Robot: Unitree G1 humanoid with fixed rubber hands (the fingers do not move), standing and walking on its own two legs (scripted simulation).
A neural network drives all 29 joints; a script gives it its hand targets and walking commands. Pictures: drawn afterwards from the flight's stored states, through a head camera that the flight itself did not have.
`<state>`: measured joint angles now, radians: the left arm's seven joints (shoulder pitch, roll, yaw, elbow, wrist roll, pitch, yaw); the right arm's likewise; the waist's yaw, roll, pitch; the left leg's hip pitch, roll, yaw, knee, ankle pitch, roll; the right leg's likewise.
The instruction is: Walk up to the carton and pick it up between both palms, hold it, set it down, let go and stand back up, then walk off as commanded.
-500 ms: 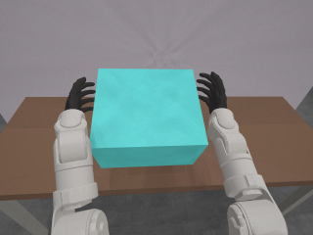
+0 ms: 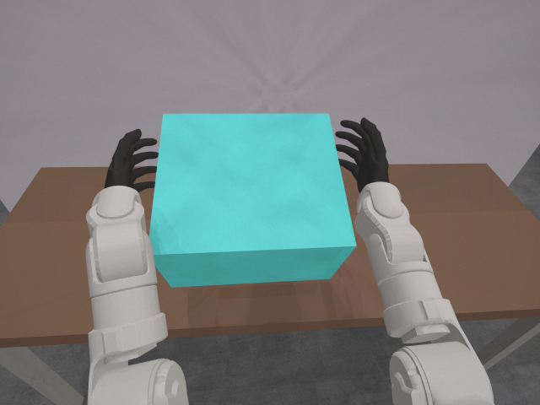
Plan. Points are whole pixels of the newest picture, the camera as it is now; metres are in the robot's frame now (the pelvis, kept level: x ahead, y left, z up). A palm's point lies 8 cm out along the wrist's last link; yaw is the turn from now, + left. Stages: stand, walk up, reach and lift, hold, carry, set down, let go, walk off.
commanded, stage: hold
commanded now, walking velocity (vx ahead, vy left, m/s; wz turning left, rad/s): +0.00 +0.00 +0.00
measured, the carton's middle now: (250, 200) +0.38 +0.01 +0.12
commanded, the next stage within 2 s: none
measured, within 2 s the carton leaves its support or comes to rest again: neither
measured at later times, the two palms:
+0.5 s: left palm (120, 196) +0.34 +0.18 +0.18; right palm (370, 181) +0.34 -0.16 +0.18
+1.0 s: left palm (122, 195) +0.34 +0.18 +0.18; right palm (369, 178) +0.35 -0.16 +0.18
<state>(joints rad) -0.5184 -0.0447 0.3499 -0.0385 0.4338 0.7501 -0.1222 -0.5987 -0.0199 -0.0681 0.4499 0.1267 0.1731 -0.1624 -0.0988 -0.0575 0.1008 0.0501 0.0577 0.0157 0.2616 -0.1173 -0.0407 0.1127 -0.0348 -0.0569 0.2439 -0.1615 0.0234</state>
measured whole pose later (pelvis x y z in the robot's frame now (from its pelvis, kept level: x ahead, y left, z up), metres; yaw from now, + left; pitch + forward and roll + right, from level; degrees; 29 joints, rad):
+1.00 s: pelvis +0.00 +0.00 +0.00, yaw +0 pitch -12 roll +0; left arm -0.49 -0.05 0.34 -0.07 0.43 0.76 -0.13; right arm -0.58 -0.01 -0.08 0.45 0.12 0.16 -0.15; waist -0.10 -0.08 0.11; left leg 0.06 0.06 0.01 0.27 -0.12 -0.04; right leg 0.13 -0.03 -0.06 0.24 -0.16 0.02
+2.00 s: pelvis +0.00 +0.00 +0.00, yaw +0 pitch -11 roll +0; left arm -0.52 -0.03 0.34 -0.03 0.44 0.75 -0.13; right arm -0.62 -0.01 -0.09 0.48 0.10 0.16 -0.16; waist -0.09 -0.09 0.12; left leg 0.05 0.06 0.01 0.25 -0.10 -0.04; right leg 0.11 -0.03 -0.06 0.24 -0.15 0.02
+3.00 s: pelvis -0.01 +0.00 +0.00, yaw +0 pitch -11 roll +0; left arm -0.56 -0.04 0.37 0.01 0.45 0.75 -0.14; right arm -0.63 0.01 -0.12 0.50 0.08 0.17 -0.16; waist -0.08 -0.08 0.12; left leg 0.05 0.06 0.02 0.25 -0.10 -0.04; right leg 0.10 -0.03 -0.06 0.25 -0.16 0.02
